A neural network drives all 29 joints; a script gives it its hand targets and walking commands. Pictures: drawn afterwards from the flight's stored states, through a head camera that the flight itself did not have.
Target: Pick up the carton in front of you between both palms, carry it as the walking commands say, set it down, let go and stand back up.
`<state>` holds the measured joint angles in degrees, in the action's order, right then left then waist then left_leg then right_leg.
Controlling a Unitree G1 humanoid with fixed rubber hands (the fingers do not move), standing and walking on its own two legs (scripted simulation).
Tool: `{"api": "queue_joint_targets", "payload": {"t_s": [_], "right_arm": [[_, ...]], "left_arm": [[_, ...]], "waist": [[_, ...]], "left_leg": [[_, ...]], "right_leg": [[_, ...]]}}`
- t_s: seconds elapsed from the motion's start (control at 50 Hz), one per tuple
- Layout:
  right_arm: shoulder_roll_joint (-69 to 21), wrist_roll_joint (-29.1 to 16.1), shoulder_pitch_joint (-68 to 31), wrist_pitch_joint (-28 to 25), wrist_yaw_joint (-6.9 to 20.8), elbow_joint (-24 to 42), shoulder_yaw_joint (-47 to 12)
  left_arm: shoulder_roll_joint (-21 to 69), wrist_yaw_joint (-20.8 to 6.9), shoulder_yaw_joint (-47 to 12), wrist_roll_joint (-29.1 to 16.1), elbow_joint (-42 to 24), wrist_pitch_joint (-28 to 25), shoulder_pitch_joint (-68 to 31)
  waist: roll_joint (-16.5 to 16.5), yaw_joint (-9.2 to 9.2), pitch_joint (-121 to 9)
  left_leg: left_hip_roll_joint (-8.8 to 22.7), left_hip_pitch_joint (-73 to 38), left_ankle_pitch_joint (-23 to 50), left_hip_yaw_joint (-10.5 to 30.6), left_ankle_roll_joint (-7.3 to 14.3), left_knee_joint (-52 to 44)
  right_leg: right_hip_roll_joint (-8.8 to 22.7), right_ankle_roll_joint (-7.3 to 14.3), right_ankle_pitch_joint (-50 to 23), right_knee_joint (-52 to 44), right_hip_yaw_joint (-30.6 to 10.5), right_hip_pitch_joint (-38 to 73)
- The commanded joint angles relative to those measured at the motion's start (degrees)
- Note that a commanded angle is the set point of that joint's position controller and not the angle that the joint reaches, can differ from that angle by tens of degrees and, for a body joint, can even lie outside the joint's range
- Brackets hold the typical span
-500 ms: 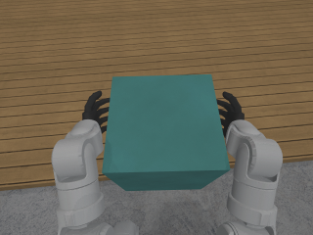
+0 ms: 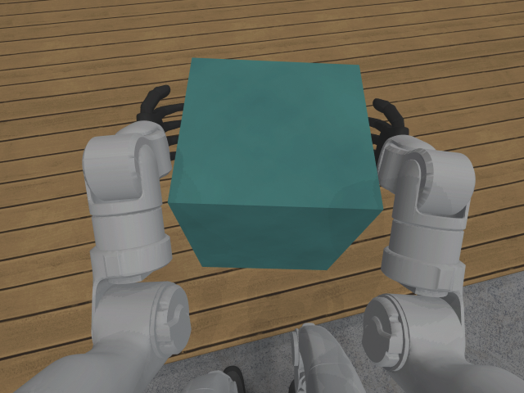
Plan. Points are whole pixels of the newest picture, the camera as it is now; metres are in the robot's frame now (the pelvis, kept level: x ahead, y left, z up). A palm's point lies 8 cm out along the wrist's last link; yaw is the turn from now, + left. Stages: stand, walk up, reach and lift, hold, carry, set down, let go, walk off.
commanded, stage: carry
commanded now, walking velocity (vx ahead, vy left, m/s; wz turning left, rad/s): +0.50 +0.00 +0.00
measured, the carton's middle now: (269, 180) +0.39 -0.02 +0.05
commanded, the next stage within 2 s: none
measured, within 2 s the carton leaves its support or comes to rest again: neither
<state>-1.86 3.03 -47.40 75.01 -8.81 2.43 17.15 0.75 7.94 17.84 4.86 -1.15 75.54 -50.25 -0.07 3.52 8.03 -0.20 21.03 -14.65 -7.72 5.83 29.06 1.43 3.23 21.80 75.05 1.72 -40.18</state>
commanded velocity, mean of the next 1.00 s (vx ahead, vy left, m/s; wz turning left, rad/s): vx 0.50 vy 0.00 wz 0.24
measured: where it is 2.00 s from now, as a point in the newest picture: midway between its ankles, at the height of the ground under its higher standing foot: (217, 105)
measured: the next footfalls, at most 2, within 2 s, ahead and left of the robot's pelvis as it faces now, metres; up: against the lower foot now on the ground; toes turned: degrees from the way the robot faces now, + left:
right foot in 0.22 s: +0.39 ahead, -0.10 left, +0.06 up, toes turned -2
left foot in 0.72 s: +0.65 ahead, +0.09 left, +0.06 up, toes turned +20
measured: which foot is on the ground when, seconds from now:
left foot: down 0.00-0.22, up 0.24-0.70, down 0.72-1.00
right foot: up 0.00-0.20, down 0.22-0.74, up 0.76-1.00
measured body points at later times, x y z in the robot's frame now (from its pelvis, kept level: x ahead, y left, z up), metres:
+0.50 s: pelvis +0.35 -0.05 +0.06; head +0.43 -0.03 +0.50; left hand +0.71 +0.19 +0.19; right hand +0.77 -0.10 +0.19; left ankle +0.36 +0.09 -0.58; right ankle +0.35 -0.10 -0.68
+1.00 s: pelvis +0.66 +0.04 +0.06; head +0.70 +0.06 +0.51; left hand +0.98 +0.30 +0.17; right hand +1.07 +0.01 +0.17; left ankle +0.61 +0.07 -0.68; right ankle +0.79 -0.08 -0.61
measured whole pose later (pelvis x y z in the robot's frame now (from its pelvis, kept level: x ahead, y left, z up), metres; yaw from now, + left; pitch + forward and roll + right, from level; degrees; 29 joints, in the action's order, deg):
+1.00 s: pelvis +0.66 +0.04 +0.06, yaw +18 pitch +5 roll +0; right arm -0.9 2.7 -43.9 72.6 -7.7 -10.3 12.5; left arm 1.0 6.2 17.9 6.2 6.4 74.1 -43.2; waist -0.2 3.4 0.7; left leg -5.5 13.6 -14.9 -3.3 6.9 23.6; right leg 5.0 -0.7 15.8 54.8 1.4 -40.2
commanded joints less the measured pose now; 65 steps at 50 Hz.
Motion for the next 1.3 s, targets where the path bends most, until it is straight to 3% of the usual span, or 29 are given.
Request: {"api": "queue_joint_targets", "payload": {"t_s": [0.0,0.12,0.16,0.18,0.2,0.22,0.24,0.26,0.3,0.36,0.46,0.58,0.66,0.68,0.7,0.72,0.74,0.78,0.82,0.9,0.98,1.1,1.14,1.16,1.18,1.2,1.22,1.26,1.28], "right_arm": [[-57.64,-25.59,-44.85,-1.45,13.72,13.84,-38.02],[-52.49,-25.24,-40.15,-1.28,14.77,13.85,-43.12],[-52.34,-25.65,-40.4,-0.68,15.38,11.1,-43.87],[-52.51,-25.9,-39.92,-0.42,15.62,9.21,-43.91],[-52.39,-25.63,-39.32,-0.28,15.86,7.48,-44.03],[-52.55,-25.42,-40.41,-0.25,16.13,6.1,-43.79],[-54.88,-24.94,-39.28,-0.15,16.29,6.28,-43.45],[-53.73,-24.48,-40.5,-0.09,16.24,4.89,-42.72],[-55.34,-23.38,-41.32,-1.17,15.53,6.38,-41.39],[-54.59,-20.24,-38.33,-1.6,13.82,7.05,-39.01],[-50.23,-16.44,-34.25,-2.04,11.69,6.08,-38.59],[-48.87,-17.72,-36.74,0.76,11.46,1.66,-39.43],[-51.65,-21.47,-40.44,2.34,13.16,-3.66,-38.01],[-52.6,-22.28,-41.15,2.4,13.59,-4.98,-37.17],[-53.93,-23.07,-41.55,2.42,14.11,-6.33,-36.37],[-52.48,-23.26,-42.88,2.16,14.33,-8.37,-35.18],[-54.22,-25.05,-42.28,2.2,14.73,-9.85,-35.45],[-60.41,-28.89,-46.97,1.33,15.76,-7.84,-36.38],[-65.17,-31.02,-50.36,0.13,16.5,-6.53,-36.76],[-68.56,-30.6,-48.58,-2.74,16.5,-4.06,-36.71],[-66.44,-26.3,-40.5,-4.73,15.07,-1.37,-37.62],[-61.41,-18.83,-24.88,-6.73,14.07,0.13,-39.26],[-60.87,-17.47,-20.48,-6.9,14.38,1.43,-40.55],[-60.87,-17.42,-18.55,-6.89,14.77,1.98,-41.65],[-60.82,-17.67,-17.57,-6.69,15.32,2.84,-42.83],[-62.95,-18.56,-14.78,-6.18,15.9,3.42,-43.65],[-62.74,-18.01,-12.65,-6.45,16.3,4.46,-44.03],[-63.93,-18.34,-10.56,-7.37,16.47,8.85,-45.12],[-64.19,-18.38,-9.67,-7.81,16.48,11.35,-46.3]], "left_arm": [[57.62,-8.64,-37.02,-18.84,-7.34,-2.5,-35.3],[52.29,-9.28,-41.91,-18.23,-9.46,-2.18,-32.48],[51.4,-10.03,-42.14,-18.81,-7.22,-1.5,-31.59],[51.13,-10.5,-42.06,-19.48,-5.59,-1.17,-30.55],[51.95,-11.16,-42.4,-20.07,-4.13,-1.17,-30.55],[53.03,-11.95,-42.09,-20.66,-2.62,-1.41,-29.77],[53.09,-12.52,-41.7,-20.56,-1.8,-2.0,-30.91],[56.23,-13.03,-42.08,-22.73,-0.42,-2.02,-29.53],[60.48,-13.95,-44.12,-26.45,-5.18,-2.66,-35.21],[63.62,-14.11,-46.13,-30.04,-9.58,-3.09,-39.07],[60.48,-14.49,-45.45,-30.8,-10.84,-2.73,-39.27],[54.82,-15.46,-40.6,-27.31,-1.52,0.0,-34.93],[53.33,-14.94,-36.97,-24.36,4.02,1.31,-35.01],[53.22,-14.85,-36.4,-23.73,5.06,1.51,-35.95],[52.75,-14.71,-35.61,-23.34,6.11,1.65,-37.0],[54.5,-14.49,-34.73,-23.18,7.74,2.04,-36.97],[53.26,-13.9,-32.95,-22.12,8.75,1.9,-36.99],[54.89,-12.74,-31.29,-20.54,8.12,1.27,-38.21],[56.42,-12.14,-29.29,-18.52,9.3,0.32,-36.05],[61.49,-12.32,-31.66,-19.17,8.43,-1.97,-34.31],[65.51,-12.72,-37.61,-22.64,5.31,-3.87,-32.63],[67.27,-14.68,-44.3,-26.29,1.2,-5.8,-25.25],[67.21,-15.35,-45.59,-26.35,-0.23,-6.25,-21.28],[67.38,-15.69,-45.95,-25.96,-0.79,-6.43,-19.02],[67.07,-15.97,-45.76,-25.35,-0.91,-6.55,-15.04],[65.08,-15.95,-45.69,-23.45,0.06,-7.07,-11.14],[66.1,-16.12,-45.9,-23.75,-1.32,-7.13,-7.88],[67.62,-16.27,-48.19,-24.1,-8.26,-7.54,-6.96],[67.82,-16.24,-49.75,-24.57,-12.12,-7.95,-7.36]], "waist": [[6.82,1.56,-41.14],[7.65,2.99,-35.64],[6.68,-0.35,-32.49],[10.37,-2.96,-34.42],[11.03,-7.95,-39.0],[6.13,-11.65,-45.63],[-17.06,-10.16,-54.02],[-17.84,-10.27,-55.21],[-5.02,-9.79,-46.65],[-1.11,-8.47,-40.62],[-3.45,-7.42,-36.9],[-8.31,-6.9,-30.39],[-11.31,-2.04,-32.18],[-8.17,0.8,-34.95],[-3.58,2.56,-35.5],[14.14,0.38,-39.85],[10.87,1.77,-41.32],[0.55,1.86,-36.36],[-3.09,-0.4,-35.07],[1.89,-0.11,-35.25],[5.14,0.44,-34.45],[8.35,-0.67,-33.01],[9.46,-2.91,-36.25],[7.84,-4.39,-38.23],[1.46,-5.88,-41.21],[-14.04,-6.55,-46.57],[-12.66,-7.01,-45.44],[-0.03,-6.51,-40.88],[1.68,-5.78,-38.51]], "left_leg": [[15.33,-44.2,41.51,17.34,6.52,-0.51],[12.34,-45.4,45.02,13.52,6.35,-1.61],[8.19,-30.41,52.28,5.63,3.95,-4.22],[9.62,-25.19,68.26,4.49,3.24,0.3],[9.53,-21.17,70.65,0.67,0.76,11.78],[6.2,-11.67,51.23,0.92,-1.31,25.77],[-4.9,7.49,4.54,4.45,-5.12,50.45],[-6.76,11.47,-8.34,13.87,-3.56,63.17],[-1.88,21.44,-8.78,13.89,-1.97,63.29],[1.17,24.38,-6.92,12.32,-1.13,55.74],[1.36,24.71,-5.16,6.87,-1.7,36.4],[-1.65,13.21,12.15,-2.42,-0.11,9.66],[-6.63,-1.19,11.37,-6.38,2.47,0.73],[-6.94,-11.65,13.14,-5.59,2.88,-4.32],[-1.09,-22.77,14.18,4.39,4.19,-1.08],[15.03,-37.49,28.41,35.32,16.23,-0.66],[17.19,-42.13,26.82,45.32,21.38,-5.04],[15.18,-35.39,26.88,36.76,16.98,-4.32],[13.51,-27.23,23.13,30.54,12.25,-6.49],[12.68,-25.15,23.1,22.63,10.16,-9.34],[11.08,-30.07,34.43,13.72,6.26,-8.69],[8.24,-35.81,53.67,2.06,-0.13,-4.17],[8.48,-33.68,60.69,-2.44,-3.03,6.49],[8.19,-26.53,52.38,-3.54,-4.88,14.36],[7.62,-13.45,34.39,-1.64,-6.05,24.33],[-1.02,9.73,3.2,2.15,-10.6,43.27],[-2.62,21.69,-15.67,7.15,-11.09,53.66],[3.27,26.05,-10.79,10.57,-8.31,47.12],[4.7,24.42,-8.73,10.36,-7.97,40.65]], "right_leg": [[0.81,-0.06,-0.31,-1.44,1.4,-14.59],[0.49,2.02,-1.01,-8.41,5.06,-21.06],[-3.66,2.12,-8.26,-30.57,11.01,0.53],[-8.81,2.63,-8.02,-30.74,16.67,13.23],[-8.49,3.82,-15.79,-37.01,14.4,27.77],[-3.16,5.19,-17.52,-42.16,3.67,43.56],[17.75,17.01,-32.44,-47.1,-32.9,59.61],[18.51,19.28,-39.24,-48.59,-39.05,61.4],[17.01,13.49,-40.88,-43.98,-27.58,58.89],[14.63,8.98,-34.39,-46.58,-19.94,54.49],[15.0,8.01,-44.81,-49.65,-7.77,52.23],[10.32,3.61,-49.06,-51.44,8.07,48.03],[11.98,-0.78,-66.2,-36.48,13.68,48.58],[10.98,-2.42,-59.36,-25.02,15.0,44.02],[9.04,-3.64,-37.36,-14.89,11.83,30.98],[-1.9,-6.65,4.98,4.03,8.41,9.69],[-4.31,-6.87,11.69,14.59,-0.04,-1.65],[0.92,-4.55,7.45,11.46,-4.66,-7.13],[3.09,-4.13,2.51,2.25,-4.14,-2.37],[3.6,-4.09,-1.56,-11.71,-0.95,-0.77],[2.71,-3.69,-11.66,-27.69,2.33,-1.12],[-3.92,-1.23,-24.03,-48.44,10.48,10.64],[-6.38,0.5,-25.78,-54.13,13.33,23.7],[-3.93,2.07,-28.39,-55.72,9.86,34.45],[5.07,5.07,-40.32,-48.71,-2.36,48.27],[17.91,17.37,-45.64,-48.56,-27.3,67.31],[19.84,20.36,-47.18,-51.35,-33.0,70.29],[16.71,14.39,-44.57,-52.55,-23.7,64.67],[15.56,11.64,-40.54,-54.54,-21.11,59.91]]}}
